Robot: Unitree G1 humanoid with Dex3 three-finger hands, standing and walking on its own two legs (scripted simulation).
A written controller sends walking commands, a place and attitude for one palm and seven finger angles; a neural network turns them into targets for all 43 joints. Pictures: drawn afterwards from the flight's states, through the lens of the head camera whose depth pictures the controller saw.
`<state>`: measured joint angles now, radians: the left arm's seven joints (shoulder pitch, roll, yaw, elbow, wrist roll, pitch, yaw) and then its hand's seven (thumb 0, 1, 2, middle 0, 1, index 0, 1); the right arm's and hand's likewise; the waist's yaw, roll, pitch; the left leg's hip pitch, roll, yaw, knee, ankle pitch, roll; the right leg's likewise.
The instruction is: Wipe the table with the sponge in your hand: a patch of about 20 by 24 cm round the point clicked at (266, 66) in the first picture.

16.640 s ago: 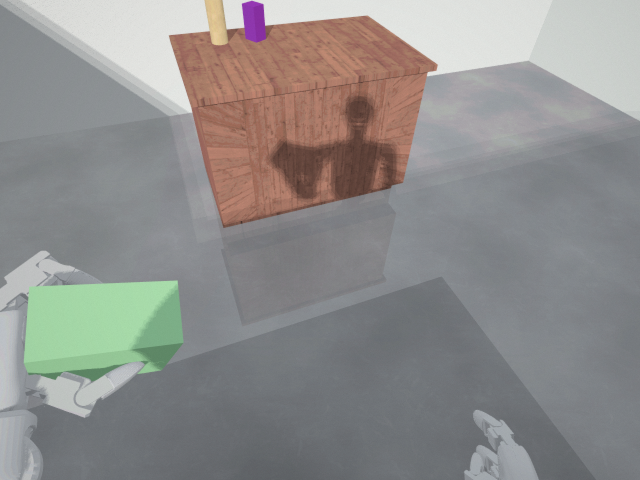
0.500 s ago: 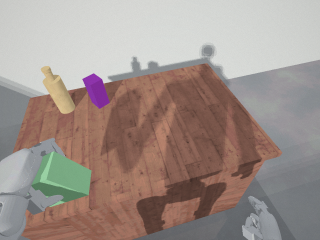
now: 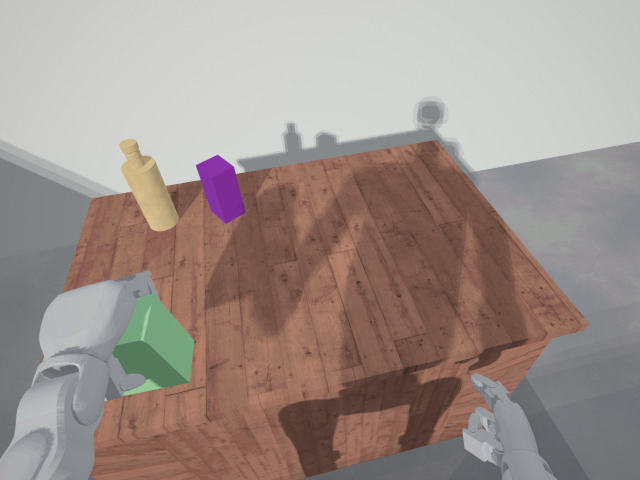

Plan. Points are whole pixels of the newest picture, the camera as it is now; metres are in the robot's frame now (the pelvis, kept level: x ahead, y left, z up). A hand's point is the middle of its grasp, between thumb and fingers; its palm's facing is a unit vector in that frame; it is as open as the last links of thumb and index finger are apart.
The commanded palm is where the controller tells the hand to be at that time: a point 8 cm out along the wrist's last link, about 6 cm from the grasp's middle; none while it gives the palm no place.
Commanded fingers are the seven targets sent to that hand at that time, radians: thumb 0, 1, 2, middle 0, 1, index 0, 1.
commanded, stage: turn the palm down, sponge in hand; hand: left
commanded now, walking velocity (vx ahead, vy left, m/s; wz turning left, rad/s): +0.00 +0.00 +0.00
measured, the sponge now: (135, 356) +0.22 +0.28 +0.04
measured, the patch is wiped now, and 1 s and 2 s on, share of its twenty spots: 0.00 0.00 0.00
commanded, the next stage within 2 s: move the sponge above the wiping area in 0.56 s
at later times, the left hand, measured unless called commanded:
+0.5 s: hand (127, 327) +0.23 +0.28 +0.09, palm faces +0.04 -0.08 -1.00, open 9.8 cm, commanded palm +0.20 +0.27 +0.15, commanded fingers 0.00 0.10 1.30 -1.20 -1.60 -1.20 -1.60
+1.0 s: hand (134, 333) +0.23 +0.28 +0.08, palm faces -0.01 -0.09 -1.00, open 9.8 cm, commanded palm +0.21 +0.28 +0.14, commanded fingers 0.00 0.10 1.30 -1.20 -1.60 -1.20 -1.60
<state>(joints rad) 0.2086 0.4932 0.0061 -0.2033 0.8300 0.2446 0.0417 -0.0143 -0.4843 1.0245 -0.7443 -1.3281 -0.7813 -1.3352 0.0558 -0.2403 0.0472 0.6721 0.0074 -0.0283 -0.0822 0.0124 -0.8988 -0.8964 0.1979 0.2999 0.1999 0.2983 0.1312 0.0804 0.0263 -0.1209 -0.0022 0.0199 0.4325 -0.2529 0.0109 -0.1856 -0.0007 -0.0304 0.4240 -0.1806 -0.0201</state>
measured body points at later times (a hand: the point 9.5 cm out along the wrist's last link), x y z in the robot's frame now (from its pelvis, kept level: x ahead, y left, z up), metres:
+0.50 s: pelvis +0.01 -0.01 +0.00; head +0.00 -0.05 +0.45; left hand +0.22 +0.28 +0.15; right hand +0.26 -0.21 -0.08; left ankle -0.01 +0.11 -0.74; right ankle +0.03 -0.11 -0.74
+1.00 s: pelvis +0.00 -0.01 +0.00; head +0.00 -0.05 +0.45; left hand +0.23 +0.28 +0.13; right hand +0.24 -0.22 -0.09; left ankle -0.01 +0.11 -0.74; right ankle +0.03 -0.11 -0.74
